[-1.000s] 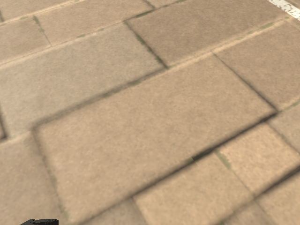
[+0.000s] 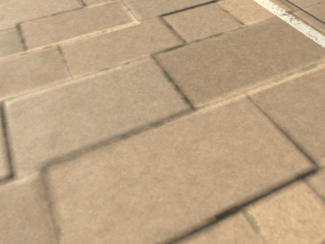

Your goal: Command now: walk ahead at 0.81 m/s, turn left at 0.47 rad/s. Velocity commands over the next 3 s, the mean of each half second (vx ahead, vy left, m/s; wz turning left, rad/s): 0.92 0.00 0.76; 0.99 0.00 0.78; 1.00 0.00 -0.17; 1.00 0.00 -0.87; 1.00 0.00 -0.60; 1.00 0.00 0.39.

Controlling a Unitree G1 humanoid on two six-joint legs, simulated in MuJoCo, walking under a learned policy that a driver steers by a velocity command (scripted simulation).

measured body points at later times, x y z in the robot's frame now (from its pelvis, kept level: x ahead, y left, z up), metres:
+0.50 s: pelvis +0.36 +0.09 -0.02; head +0.39 +0.08 +0.43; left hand +0.42 +0.37 -0.11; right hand +0.50 -0.18 -0.15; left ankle +0.36 +0.09 -0.74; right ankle +0.37 -0.10 -0.63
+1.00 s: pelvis +0.78 +0.26 +0.00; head +0.79 +0.28 +0.45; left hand +0.57 +0.47 -0.12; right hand +1.11 +0.21 -0.08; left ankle +0.70 +0.34 -0.65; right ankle +0.84 +0.15 -0.74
